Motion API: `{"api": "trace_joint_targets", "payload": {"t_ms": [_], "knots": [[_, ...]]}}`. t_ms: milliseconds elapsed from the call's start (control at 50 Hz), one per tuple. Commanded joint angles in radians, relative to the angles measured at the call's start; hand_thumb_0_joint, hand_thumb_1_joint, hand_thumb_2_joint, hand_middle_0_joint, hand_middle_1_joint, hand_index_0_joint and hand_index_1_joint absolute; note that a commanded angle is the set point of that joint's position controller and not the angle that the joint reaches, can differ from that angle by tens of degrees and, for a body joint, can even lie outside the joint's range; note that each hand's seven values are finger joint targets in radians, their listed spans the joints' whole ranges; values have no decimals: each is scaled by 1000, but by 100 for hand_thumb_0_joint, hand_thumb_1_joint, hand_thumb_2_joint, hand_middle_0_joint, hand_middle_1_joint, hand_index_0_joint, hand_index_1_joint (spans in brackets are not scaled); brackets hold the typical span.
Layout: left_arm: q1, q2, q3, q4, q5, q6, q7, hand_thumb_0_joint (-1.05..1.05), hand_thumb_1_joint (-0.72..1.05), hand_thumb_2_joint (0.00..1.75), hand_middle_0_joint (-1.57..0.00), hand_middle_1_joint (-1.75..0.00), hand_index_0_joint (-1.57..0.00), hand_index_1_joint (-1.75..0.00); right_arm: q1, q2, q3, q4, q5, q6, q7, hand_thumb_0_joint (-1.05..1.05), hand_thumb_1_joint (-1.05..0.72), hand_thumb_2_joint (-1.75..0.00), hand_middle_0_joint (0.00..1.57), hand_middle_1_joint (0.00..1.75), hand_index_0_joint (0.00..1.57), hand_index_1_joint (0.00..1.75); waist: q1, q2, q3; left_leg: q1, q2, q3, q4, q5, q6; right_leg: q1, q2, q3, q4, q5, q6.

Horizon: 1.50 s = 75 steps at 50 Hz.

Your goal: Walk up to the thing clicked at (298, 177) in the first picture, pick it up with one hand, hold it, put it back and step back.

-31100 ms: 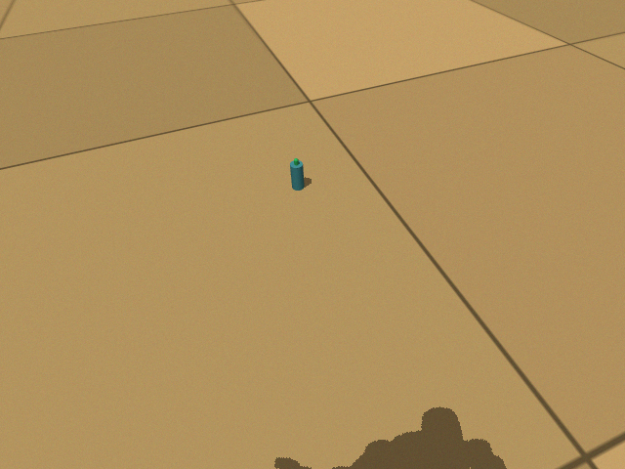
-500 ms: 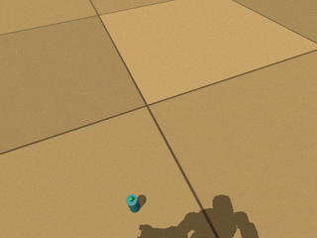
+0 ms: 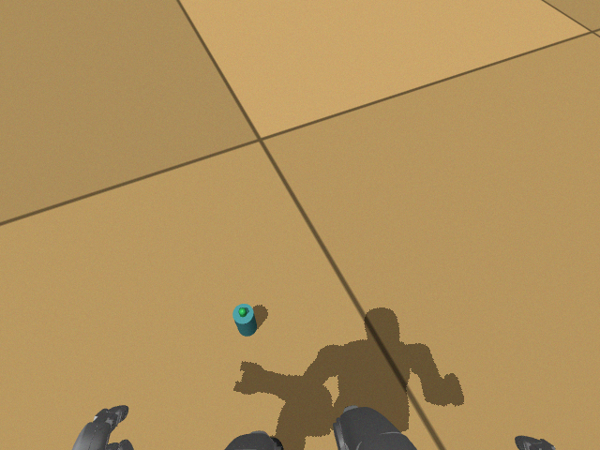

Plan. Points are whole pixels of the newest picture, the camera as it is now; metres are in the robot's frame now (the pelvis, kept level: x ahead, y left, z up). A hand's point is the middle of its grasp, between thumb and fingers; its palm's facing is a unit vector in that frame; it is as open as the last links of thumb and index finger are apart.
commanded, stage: step back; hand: left
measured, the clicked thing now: (245, 319) +0.49 +0.17 -0.68
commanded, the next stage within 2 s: none
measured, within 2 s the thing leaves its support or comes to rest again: neither
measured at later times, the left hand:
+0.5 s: hand out of the picture +0.02 +0.26 -0.15, palm faces -0.02 -0.92 -0.39, open 7.4 cm
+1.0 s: hand out of the picture -0.17 +0.23 -0.15, palm faces -0.08 -0.91 -0.41, open 7.4 cm
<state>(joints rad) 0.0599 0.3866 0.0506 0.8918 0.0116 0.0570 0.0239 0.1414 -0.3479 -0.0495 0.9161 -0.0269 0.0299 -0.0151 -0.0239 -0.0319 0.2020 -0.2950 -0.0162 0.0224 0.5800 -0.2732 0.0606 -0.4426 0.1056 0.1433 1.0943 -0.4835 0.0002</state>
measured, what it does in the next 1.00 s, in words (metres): walks backwards: right foot, then left foot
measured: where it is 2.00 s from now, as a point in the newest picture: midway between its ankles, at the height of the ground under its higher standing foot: outside the picture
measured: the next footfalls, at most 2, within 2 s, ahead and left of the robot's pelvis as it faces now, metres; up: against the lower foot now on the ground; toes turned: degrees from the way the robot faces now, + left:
right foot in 0.16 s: -0.01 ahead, -0.13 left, +0.00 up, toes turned +1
left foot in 0.50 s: -0.10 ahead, +0.12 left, +0.00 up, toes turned -3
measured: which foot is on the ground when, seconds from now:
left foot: down 0.00-0.20, up 0.22-0.48, down 0.50-0.94, up 0.96-1.00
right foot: up 0.00-0.14, down 0.16-0.54, up 0.56-0.90, down 0.92-1.00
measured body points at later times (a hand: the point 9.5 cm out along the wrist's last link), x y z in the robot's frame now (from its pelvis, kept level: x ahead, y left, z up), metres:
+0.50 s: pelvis -0.11 +0.00 -0.01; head -0.04 +0.00 +0.43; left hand +0.02 +0.31 -0.12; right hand -0.02 -0.33 -0.13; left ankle -0.14 +0.12 -0.74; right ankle -0.05 -0.13 -0.73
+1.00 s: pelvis -0.26 -0.04 -0.02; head -0.21 -0.05 +0.43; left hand -0.17 +0.27 -0.12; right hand -0.15 -0.36 -0.13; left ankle -0.17 +0.11 -0.71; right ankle -0.26 -0.15 -0.73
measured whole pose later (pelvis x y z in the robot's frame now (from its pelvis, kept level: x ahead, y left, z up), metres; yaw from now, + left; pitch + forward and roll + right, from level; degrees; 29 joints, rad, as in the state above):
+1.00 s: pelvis -0.26 -0.04 -0.02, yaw -4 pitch -3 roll -1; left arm 0.19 0.35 0.07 0.85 0.04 0.04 -0.01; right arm 0.10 -0.41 -0.06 0.82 -0.01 0.06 -0.02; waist 0.01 0.05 0.18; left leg -0.49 0.00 -0.11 0.88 -0.44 -0.01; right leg -0.27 0.04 0.03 0.70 -0.37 -0.02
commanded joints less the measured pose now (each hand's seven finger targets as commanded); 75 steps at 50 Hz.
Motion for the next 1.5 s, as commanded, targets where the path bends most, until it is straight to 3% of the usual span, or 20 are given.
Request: {"api": "trace_joint_targets", "payload": {"t_ms": [0, 140, 200, 280, 420, 480, 540, 620, 840, 900, 940, 960, 1040, 1180, 1260, 1300, 1320, 1340, 1400, 1480], "knots": [[23, 172, 61, -96, 5, -26, 7, 0, 90, 90, -20, -30, -20, -30, 56, -278, -77, -86, 2, -23, -23, 0, -90, -90, 20, 30, 20, 30, -24, 150, -254, 304, 284, -268, -76, 606, 202, -56, -47, -13, -126, -28, 23], [170, 182, 79, -46, 27, -52, -1, 0, 90, 90, -20, -30, -20, -30, -27, -259, -60, -120, 26, -5, -7, 0, -90, -90, 20, 30, 20, 30, 41, 94, -316, 38, 187, -173, 69, 273, 66, 336, -112, -52, -658, 374, -45], [36, 342, 109, -133, 34, -54, -3, 0, 90, 90, -20, -30, -20, -30, -48, -236, -62, -122, 25, 7, -18, 0, -90, -90, 20, 30, 20, 30, 62, -255, -181, -85, -61, -136, 568, -383, -60, 62, -525, 458, -770, 543, -353], [2, 206, 86, -158, 19, -51, 6, 0, 90, 90, -20, -30, -20, -30, 29, -228, -48, -76, 36, -2, -10, 0, -90, -90, 20, 30, 20, 30, 19, -83, -186, -161, -119, -172, 620, -252, -66, 200, -318, 115, -660, 682, -224], [99, 201, 83, -179, 21, -24, 6, 0, 90, 90, -20, -30, -20, -30, 50, -200, -36, -104, 22, -27, -20, 0, -90, -90, 20, 30, 20, 30, 59, -175, -295, -120, -11, -63, 50, -194, -75, 466, -298, 85, -524, 754, -197], [55, 192, 70, -206, 0, -2, -6, 0, 90, 90, -20, -30, -20, -30, 118, -225, -62, -74, -4, -37, -19, 0, -90, -90, 20, 30, 20, 30, 14, -106, -302, 123, 21, -84, -221, 179, -50, 259, -238, 41, -413, 550, -105], [0, 194, 82, -215, 18, -4, 14, 0, 90, 90, -20, -30, -20, -30, 34, -425, -104, -125, -15, -37, -5, 0, -90, -90, 20, 30, 20, 30, -41, 284, -231, 12, 447, -594, -272, 351, 236, 1, -8, 44, 15, -187, -13], [137, 190, 90, -152, -4, -5, -3, 0, 90, 90, -20, -30, -20, -30, -79, -269, -61, -147, -10, -43, -19, 0, -90, -90, 20, 30, 20, 30, 80, 161, -196, 127, 236, -233, -164, 489, 123, -98, 15, 70, 176, 8, -21], [179, 168, 86, -125, 13, -31, -15, 0, 90, 90, -20, -30, -20, -30, -14, -308, -80, -188, -3, -16, -12, 0, -90, -90, 20, 30, 20, 30, 17, 247, -282, 129, 242, -216, -37, 359, 149, 156, -80, -106, -445, 76, 16], [267, 201, 99, -80, 31, -41, -16, 0, 90, 90, -20, -30, -20, -30, -49, -275, -67, -197, 20, 1, -9, 0, -90, -90, 20, 30, 20, 30, 68, 147, -296, -79, 149, -186, 71, 112, 42, 351, -127, -37, -674, 266, -40], [139, 386, 138, -149, 40, -36, -18, 0, 90, 90, -20, -30, -20, -30, -58, -232, -63, -211, 23, 4, -31, 0, -90, -90, 20, 30, 20, 30, 93, -284, -200, -218, -87, -133, 504, -358, -64, 81, -514, 453, -812, 202, -295], [59, 370, 134, -177, 36, -41, -12, 0, 90, 90, -20, -30, -20, -30, -35, -277, -81, -190, 25, 3, -32, 0, -90, -90, 20, 30, 20, 30, 60, -255, -142, -145, -38, -198, 627, -347, -68, -64, -536, 478, -839, 189, -310], [-10, 219, 106, -188, 34, -40, -5, 0, 90, 90, -20, -30, -20, -30, 67, -227, -51, -125, 31, -8, -26, 0, -90, -90, 20, 30, 20, 30, 7, -133, -166, -202, -114, -175, 643, -190, -71, 131, -287, 60, -665, 483, -173], [107, 209, 100, -202, 33, -26, 14, 0, 90, 90, -20, -30, -20, -30, 79, -208, -41, -141, 10, -25, -29, 0, -90, -90, 20, 30, 20, 30, 75, -190, -276, -180, -10, -94, 223, -262, -78, 427, -375, 110, -578, 672, -221], [55, 213, 77, -220, 11, -1, 2, 0, 90, 90, -20, -30, -20, -30, 191, -232, -63, -78, 1, -26, -18, 0, -90, -90, 20, 30, 20, 30, 16, -93, -307, 89, -20, -31, -167, 80, -37, 245, -295, 35, -449, 500, -126], [65, 147, 61, -229, 3, 0, -2, 0, 90, 90, -20, -30, -20, -30, 119, -365, -92, -107, -26, -21, -14, 0, -90, -90, 20, 30, 20, 30, 33, 233, -266, 178, 304, -482, -243, 197, 106, -103, -69, -105, -191, -6, -31], [-8, 199, 88, -237, 11, 1, 11, 0, 90, 90, -20, -30, -20, -30, 80, -438, -100, -138, -23, -20, -7, 0, -90, -90, 20, 30, 20, 30, -26, 291, -242, -39, 449, -627, -281, 201, 261, -20, -43, -29, 12, -191, -8], [-5, 232, 96, -216, 17, 2, 11, 0, 90, 90, -20, -30, -20, -30, 2, -410, -99, -150, -20, -31, -16, 0, -90, -90, 20, 30, 20, 30, 5, 256, -181, -160, 478, -636, -302, 177, 281, 31, -70, 56, 154, -156, -13], [114, 200, 95, -147, -4, 8, -6, 0, 90, 90, -20, -30, -20, -30, -86, -279, -59, -163, -26, -31, -23, 0, -90, -90, 20, 30, 20, 30, 91, 124, -164, -71, 249, -255, -198, 300, 144, -29, 4, 53, 227, 3, -19], [114, 167, 84, -140, 9, -9, -10, 0, 90, 90, -20, -30, -20, -30, 9, -255, -62, -143, -15, -23, -13, 0, -90, -90, 20, 30, 20, 30, 31, 186, -189, 146, 217, -237, -152, 286, 153, -77, -20, 4, 23, -7, 30]]}}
